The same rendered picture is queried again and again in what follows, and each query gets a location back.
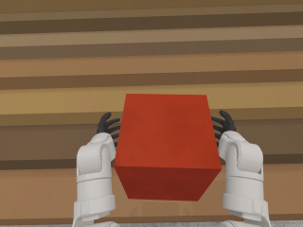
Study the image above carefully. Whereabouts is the carton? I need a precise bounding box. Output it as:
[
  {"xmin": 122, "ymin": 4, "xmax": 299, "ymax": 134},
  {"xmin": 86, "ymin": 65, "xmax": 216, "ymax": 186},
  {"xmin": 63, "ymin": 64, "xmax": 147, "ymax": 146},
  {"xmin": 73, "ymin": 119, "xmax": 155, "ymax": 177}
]
[{"xmin": 114, "ymin": 94, "xmax": 222, "ymax": 201}]

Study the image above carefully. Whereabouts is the robot right forearm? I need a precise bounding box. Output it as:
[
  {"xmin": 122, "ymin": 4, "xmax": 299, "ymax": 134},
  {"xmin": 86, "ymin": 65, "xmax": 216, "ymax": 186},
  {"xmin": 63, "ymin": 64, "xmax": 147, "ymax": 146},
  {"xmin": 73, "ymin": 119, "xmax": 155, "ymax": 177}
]
[{"xmin": 218, "ymin": 131, "xmax": 272, "ymax": 227}]

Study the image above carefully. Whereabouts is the right robot hand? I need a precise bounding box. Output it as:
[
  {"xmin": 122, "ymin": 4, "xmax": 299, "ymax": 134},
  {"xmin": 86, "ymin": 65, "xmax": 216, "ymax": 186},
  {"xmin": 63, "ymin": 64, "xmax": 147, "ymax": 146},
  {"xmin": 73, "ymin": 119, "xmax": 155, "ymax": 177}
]
[{"xmin": 211, "ymin": 110, "xmax": 236, "ymax": 147}]

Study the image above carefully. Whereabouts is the robot left forearm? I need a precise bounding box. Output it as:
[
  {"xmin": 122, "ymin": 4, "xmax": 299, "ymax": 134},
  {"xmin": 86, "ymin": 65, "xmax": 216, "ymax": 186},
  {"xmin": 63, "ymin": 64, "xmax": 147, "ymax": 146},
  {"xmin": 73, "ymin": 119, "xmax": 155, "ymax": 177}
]
[{"xmin": 72, "ymin": 132, "xmax": 116, "ymax": 227}]

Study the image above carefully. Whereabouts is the left robot hand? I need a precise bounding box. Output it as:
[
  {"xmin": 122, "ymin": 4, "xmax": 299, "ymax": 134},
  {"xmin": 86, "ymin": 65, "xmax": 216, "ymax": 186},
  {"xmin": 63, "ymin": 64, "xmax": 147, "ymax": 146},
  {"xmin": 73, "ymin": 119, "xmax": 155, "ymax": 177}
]
[{"xmin": 97, "ymin": 112, "xmax": 121, "ymax": 147}]

